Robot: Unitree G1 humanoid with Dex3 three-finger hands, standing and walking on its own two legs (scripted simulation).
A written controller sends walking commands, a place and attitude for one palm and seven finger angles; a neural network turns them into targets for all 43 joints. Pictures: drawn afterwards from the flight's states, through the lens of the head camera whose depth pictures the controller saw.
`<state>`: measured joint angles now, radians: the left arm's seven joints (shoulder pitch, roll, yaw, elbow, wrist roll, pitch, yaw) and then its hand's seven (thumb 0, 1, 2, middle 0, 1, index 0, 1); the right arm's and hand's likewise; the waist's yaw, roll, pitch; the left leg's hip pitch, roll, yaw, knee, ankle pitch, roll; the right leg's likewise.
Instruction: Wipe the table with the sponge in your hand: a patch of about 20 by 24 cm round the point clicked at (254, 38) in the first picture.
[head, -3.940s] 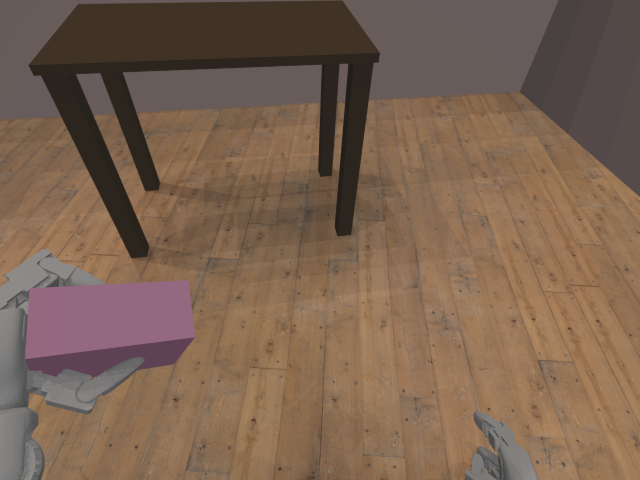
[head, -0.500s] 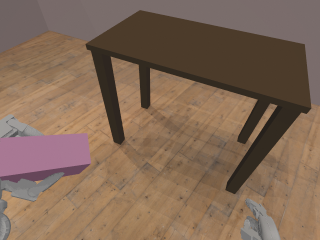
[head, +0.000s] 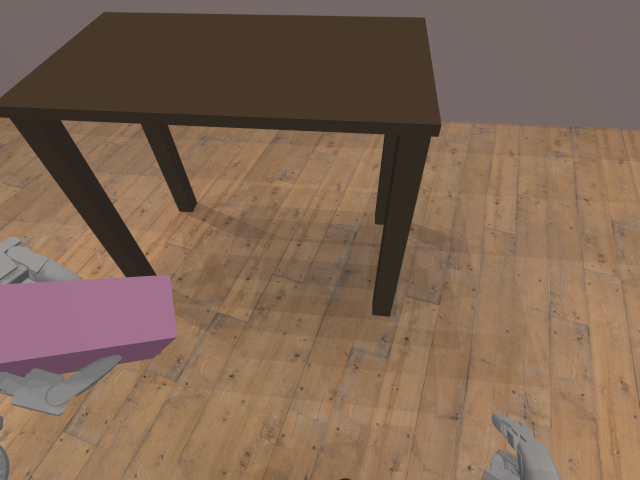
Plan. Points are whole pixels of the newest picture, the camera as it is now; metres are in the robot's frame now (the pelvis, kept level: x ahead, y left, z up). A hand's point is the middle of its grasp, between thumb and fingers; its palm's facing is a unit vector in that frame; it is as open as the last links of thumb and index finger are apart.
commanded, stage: turn to face it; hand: left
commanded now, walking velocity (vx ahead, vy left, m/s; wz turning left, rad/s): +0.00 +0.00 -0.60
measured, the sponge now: (113, 325) +0.22 +0.20 +0.16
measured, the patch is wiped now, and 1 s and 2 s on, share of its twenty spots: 0.00 0.00 0.00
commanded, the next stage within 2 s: take the last steps up to it in 0.72 s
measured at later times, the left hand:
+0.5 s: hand (238, 350) +0.20 +0.08 +0.17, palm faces +0.09 -0.87 -0.49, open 9.7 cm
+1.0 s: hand (298, 404) +0.16 +0.03 +0.17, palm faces +0.03 -0.90 -0.44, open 9.7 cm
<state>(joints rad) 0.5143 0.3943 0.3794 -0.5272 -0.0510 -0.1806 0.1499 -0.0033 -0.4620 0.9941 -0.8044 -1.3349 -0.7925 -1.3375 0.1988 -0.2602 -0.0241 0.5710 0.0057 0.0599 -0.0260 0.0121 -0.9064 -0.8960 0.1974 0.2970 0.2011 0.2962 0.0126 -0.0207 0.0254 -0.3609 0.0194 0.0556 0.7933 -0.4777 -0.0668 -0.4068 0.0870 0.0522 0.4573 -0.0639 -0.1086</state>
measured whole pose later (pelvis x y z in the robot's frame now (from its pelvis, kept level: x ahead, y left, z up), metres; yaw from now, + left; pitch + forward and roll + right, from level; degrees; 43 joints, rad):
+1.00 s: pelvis -0.13 -0.09 -0.01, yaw -25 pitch -1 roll -1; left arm 0.44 0.36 0.33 -0.48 0.01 -0.19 0.16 0.00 -0.46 1.00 -0.81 -1.34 -0.79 -1.34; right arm 0.21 -0.18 0.02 0.60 0.01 -0.08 -0.04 0.01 -0.90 -0.90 0.20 0.30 0.20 0.30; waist 0.01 0.05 0.03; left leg -0.33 0.13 0.07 0.73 -0.41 -0.03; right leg -0.30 0.00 -0.10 0.61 -0.29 -0.03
